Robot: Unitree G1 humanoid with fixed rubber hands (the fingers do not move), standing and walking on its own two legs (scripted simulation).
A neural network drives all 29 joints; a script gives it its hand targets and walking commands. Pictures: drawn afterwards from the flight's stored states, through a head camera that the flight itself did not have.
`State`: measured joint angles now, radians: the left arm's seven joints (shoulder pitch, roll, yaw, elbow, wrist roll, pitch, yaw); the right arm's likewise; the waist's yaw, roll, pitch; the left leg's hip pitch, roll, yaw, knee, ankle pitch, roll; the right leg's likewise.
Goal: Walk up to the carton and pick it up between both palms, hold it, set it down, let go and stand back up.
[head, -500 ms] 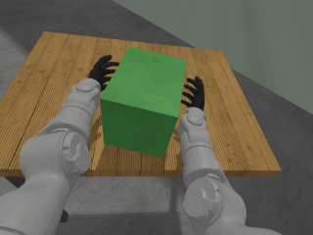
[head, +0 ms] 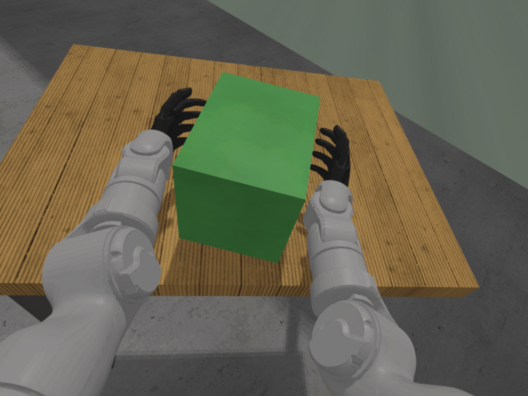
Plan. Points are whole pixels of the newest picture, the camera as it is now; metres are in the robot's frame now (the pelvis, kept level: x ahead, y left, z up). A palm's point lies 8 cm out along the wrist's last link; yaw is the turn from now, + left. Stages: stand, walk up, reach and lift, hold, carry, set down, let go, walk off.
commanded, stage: set down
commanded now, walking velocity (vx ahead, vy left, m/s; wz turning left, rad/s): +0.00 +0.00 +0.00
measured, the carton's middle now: (250, 167) +0.46 -0.01 +0.08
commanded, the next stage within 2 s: none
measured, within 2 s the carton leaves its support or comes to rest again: neither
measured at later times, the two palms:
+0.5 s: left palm (165, 136) +0.49 +0.12 +0.12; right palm (332, 180) +0.41 -0.13 +0.11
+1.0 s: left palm (136, 116) +0.50 +0.16 +0.14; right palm (352, 165) +0.41 -0.15 +0.15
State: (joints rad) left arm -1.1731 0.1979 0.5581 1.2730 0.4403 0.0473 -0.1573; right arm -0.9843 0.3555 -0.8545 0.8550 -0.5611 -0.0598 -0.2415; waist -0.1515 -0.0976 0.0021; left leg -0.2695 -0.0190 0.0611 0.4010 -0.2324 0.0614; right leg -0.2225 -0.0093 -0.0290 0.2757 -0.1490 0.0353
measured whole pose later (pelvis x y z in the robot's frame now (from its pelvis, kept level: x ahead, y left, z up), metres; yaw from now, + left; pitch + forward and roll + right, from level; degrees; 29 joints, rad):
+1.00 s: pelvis -0.02 -0.01 -0.01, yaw -1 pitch +17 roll -3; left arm -1.27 0.48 -0.07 1.35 -0.16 0.13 -0.08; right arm -1.07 0.11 -0.26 1.01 0.11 0.07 -0.40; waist -0.23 -0.07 -0.20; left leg -0.58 0.01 0.06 0.50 -0.22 0.04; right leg -0.53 0.02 -0.03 0.36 -0.12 0.02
